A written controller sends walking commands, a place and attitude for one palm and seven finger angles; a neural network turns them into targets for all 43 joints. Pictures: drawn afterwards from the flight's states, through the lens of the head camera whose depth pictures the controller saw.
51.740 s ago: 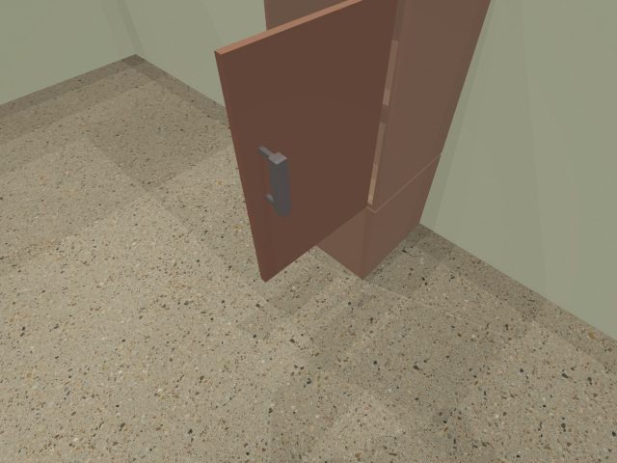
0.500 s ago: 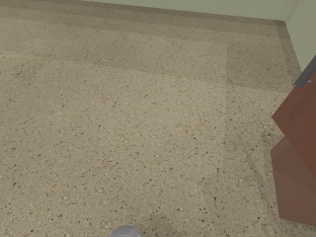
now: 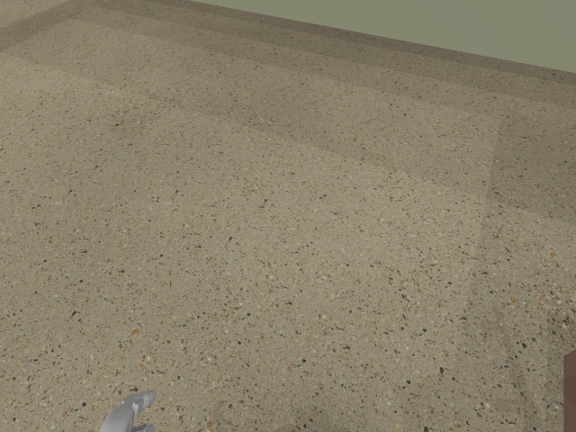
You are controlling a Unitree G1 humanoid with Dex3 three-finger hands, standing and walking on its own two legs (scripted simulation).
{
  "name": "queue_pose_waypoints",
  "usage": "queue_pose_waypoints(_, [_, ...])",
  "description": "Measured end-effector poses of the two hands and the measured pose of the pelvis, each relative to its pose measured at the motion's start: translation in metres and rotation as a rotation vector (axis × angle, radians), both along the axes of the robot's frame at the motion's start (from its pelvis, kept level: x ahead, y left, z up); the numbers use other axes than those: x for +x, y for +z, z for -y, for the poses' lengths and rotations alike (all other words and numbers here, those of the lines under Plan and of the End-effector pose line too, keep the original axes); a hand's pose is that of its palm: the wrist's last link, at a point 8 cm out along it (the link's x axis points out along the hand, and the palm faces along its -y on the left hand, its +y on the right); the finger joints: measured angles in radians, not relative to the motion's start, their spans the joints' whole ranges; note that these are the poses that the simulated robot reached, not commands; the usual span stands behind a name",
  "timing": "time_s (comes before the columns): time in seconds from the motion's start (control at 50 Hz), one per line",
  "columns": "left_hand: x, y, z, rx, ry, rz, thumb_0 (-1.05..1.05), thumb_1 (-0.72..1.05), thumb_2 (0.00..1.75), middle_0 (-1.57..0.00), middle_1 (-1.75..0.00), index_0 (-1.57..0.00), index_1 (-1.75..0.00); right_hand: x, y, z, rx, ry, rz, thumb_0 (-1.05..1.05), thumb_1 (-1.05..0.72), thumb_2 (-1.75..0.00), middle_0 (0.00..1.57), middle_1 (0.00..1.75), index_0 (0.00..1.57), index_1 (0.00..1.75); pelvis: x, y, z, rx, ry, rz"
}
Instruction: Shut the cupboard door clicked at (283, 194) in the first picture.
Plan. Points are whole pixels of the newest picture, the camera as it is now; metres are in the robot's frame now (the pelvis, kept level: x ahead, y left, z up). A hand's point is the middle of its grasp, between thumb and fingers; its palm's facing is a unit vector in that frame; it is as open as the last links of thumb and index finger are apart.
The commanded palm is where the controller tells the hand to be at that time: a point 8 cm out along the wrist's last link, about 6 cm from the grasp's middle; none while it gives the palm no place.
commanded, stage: walk to a spot facing it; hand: left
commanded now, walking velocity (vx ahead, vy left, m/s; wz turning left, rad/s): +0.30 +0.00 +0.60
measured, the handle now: out of the picture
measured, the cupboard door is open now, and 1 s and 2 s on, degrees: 25 25 25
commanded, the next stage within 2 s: turn to face it in 0.56 s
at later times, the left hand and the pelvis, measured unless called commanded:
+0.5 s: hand out of the picture +0.01 +0.20 -0.18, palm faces +0.42 -0.89 -0.20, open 7.3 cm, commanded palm none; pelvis +0.16 +0.05 -0.02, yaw +21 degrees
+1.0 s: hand (150, 310) +0.36 +0.28 -0.16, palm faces +0.30 -0.94 -0.19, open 7.3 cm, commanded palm none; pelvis +0.33 +0.09 +0.00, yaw +17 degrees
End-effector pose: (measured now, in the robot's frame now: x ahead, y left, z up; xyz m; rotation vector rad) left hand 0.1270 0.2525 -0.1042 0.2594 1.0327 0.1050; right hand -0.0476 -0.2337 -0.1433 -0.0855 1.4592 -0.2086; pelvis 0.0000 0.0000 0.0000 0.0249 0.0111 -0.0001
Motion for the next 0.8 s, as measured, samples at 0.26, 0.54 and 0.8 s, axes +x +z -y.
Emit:
queue_pose_waypoints(0.26, [-0.069,-0.009,0.027,-0.058,0.342,-0.186,0.00,0.94,0.90,-0.20,-0.30,-0.20,-0.30,0.231,0.026,0.021,-0.024,0.300,0.202,0.01,-0.92,-0.90,0.20,0.30,0.19,0.29,0.076,0.017,0.012,-0.019,0.237,0.011])
queue_pose_waypoints(0.54, [-0.116,-0.048,-0.010,-0.158,0.599,-0.483,0.01,0.91,0.90,-0.20,-0.30,-0.20,-0.30,0.463,0.032,-0.132,-0.002,0.665,0.501,0.00,-0.91,-0.90,0.20,0.30,0.20,0.29,0.167,-0.015,-0.061,-0.028,0.378,0.032])
queue_pose_waypoints(0.8, [0.105,-0.015,-0.088,-0.096,0.520,-0.101,0.01,0.91,0.90,-0.19,-0.30,-0.20,-0.30,0.436,0.025,-0.127,-0.013,0.534,0.204,0.00,-0.94,-0.90,0.21,0.30,0.20,0.30,0.258,0.015,-0.091,-0.010,0.426,0.020])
